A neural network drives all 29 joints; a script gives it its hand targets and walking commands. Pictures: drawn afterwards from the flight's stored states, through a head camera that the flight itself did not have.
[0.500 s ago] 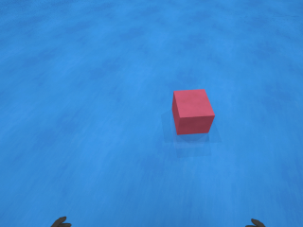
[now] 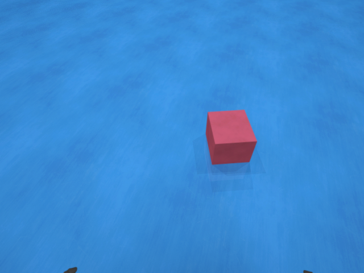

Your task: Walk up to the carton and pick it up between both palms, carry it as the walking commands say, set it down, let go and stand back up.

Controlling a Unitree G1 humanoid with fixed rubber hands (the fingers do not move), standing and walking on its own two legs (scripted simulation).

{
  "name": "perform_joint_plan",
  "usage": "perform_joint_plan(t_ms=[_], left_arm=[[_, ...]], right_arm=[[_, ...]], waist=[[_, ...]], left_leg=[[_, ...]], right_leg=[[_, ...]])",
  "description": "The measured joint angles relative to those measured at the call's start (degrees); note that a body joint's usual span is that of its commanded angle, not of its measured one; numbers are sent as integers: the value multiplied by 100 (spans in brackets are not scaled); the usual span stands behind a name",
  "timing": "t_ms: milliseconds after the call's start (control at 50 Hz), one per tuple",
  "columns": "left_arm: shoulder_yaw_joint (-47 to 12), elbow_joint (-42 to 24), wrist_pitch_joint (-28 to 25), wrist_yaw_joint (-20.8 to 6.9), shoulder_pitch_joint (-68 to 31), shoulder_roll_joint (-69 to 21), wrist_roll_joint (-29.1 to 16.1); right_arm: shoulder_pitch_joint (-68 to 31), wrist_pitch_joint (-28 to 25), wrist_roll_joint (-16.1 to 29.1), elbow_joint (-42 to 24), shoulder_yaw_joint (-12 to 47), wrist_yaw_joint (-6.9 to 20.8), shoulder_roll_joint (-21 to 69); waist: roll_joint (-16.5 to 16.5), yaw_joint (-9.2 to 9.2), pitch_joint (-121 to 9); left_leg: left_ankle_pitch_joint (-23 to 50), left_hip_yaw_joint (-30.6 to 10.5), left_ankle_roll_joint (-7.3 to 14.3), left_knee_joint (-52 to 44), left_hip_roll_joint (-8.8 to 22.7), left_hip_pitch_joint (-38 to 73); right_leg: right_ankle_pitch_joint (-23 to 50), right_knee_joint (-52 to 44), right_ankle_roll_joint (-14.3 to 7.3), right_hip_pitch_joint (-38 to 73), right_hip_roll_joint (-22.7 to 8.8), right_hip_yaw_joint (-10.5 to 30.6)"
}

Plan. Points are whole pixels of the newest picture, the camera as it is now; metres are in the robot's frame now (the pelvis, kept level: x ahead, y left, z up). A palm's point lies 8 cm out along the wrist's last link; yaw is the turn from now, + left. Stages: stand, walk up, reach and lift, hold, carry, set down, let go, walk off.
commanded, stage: stand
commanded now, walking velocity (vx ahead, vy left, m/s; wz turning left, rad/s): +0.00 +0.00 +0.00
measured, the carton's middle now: (228, 136) +1.07 -0.27 -0.67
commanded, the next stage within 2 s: walk up in 0.16 s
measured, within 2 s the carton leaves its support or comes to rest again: neither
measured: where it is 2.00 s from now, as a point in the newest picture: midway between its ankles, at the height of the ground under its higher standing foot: (219, 218)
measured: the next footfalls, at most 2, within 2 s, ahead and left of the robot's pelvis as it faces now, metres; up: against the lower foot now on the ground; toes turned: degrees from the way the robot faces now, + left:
right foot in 0.64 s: +0.10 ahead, -0.18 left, +0.00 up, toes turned -12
left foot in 1.08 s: +0.39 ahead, +0.04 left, +0.00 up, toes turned -3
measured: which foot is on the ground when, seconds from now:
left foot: down 0.00-0.64, up 0.66-1.00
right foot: down 0.00-0.42, up 0.44-0.62, down 0.64-1.00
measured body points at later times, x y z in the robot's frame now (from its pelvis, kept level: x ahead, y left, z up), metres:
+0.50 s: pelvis +0.01 -0.01 +0.00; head +0.01 -0.02 +0.45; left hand +0.09 +0.29 -0.13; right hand +0.09 -0.31 -0.13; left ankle +0.01 +0.12 -0.75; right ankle -0.01 -0.12 -0.72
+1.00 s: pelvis +0.17 -0.08 -0.01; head +0.19 -0.11 +0.44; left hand +0.15 +0.18 -0.14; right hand +0.28 -0.33 -0.15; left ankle +0.28 +0.06 -0.72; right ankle +0.06 -0.17 -0.75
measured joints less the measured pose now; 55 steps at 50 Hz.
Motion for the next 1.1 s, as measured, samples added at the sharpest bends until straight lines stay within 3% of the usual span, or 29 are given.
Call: perform_joint_plan(t_ms=[400,460,520,560,600,640,700,740,780,840,960,1060,1100], left_arm=[[35,-1,25,-7,80,-1,-6],[191,-269,251,-207,358,7,16],[275,-364,358,-358,517,-19,89],[274,-426,344,-426,552,-97,96],[221,-498,285,-462,618,-228,75],[154,-549,191,-454,735,-369,61],[99,-538,36,-328,826,-670,127],[29,-602,-39,-243,967,-818,129],[-16,-587,-125,-185,1147,-916,110],[-17,-526,-189,-146,1462,-965,97],[81,-408,-254,-83,1893,-836,76],[132,-280,-240,-38,2059,-714,34],[148,-205,-208,-33,2084,-646,-14]], right_arm=[[29,31,-8,30,-28,8,-33],[188,136,-77,-248,-167,-23,66],[318,63,-133,-380,-256,-122,177],[492,27,-131,-365,-282,-135,230],[660,30,-127,-291,-307,-80,242],[803,61,-139,-227,-323,9,221],[956,140,-184,-236,-331,116,146],[956,158,-196,-263,-351,182,162],[855,104,-190,-304,-337,248,211],[638,67,-174,-452,-279,329,347],[121,33,-120,-749,-197,355,602],[-217,-39,-57,-896,-196,309,643],[-301,-149,-62,-903,-196,259,707]], waist=[[21,15,-52],[-62,134,-286],[-143,115,-260],[-155,45,-214],[-109,17,-191],[-30,22,-210],[314,-16,-247],[418,-25,-240],[478,19,-180],[489,111,-168],[347,373,-93],[197,525,-58],[11,511,-49]], left_leg=[[11,2,-21,-113,29,28],[-249,237,-35,47,78,-185],[-177,496,-118,81,175,-152],[-309,551,-205,141,247,-62],[-486,622,-296,259,352,69],[-812,714,-368,613,489,120],[-1649,344,-152,2418,644,-544],[-1462,202,-77,3602,529,-1117],[-1106,262,-40,4013,499,-1433],[-741,346,-110,3805,530,-1739],[-371,382,-237,2421,629,-1954],[-266,576,-161,1267,520,-1768],[425,728,-26,994,384,-1587]], right_leg=[[-1,-97,-29,17,29,-1],[-907,1164,-61,-736,39,89],[-844,2576,41,-1472,-80,-6],[-771,2663,44,-1605,-185,-39],[-790,2157,8,-1453,-281,-88],[-657,1409,-49,-1122,-337,-171],[-669,1621,-129,-1078,-117,-370],[-810,1572,-160,-915,-90,-471],[-803,1327,-187,-635,-44,-469],[-758,881,-202,-243,16,-395],[-798,181,-172,426,50,-214],[-1258,172,0,835,-69,-151],[-1638,648,40,800,-233,-79]])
